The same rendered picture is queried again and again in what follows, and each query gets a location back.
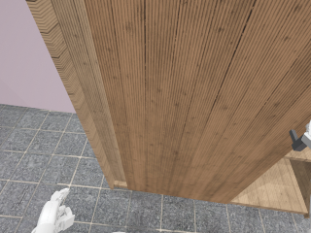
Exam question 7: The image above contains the handle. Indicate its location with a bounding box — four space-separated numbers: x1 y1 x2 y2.
289 129 307 151

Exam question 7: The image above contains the left robot forearm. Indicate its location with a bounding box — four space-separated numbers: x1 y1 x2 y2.
31 223 57 233

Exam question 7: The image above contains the robot left hand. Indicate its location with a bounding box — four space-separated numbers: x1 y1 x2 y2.
37 187 75 233

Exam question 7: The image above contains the wardrobe door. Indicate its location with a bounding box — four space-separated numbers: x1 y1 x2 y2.
84 0 311 204
51 0 126 183

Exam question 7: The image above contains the robot right hand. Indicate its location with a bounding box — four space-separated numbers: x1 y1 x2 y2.
301 120 311 149

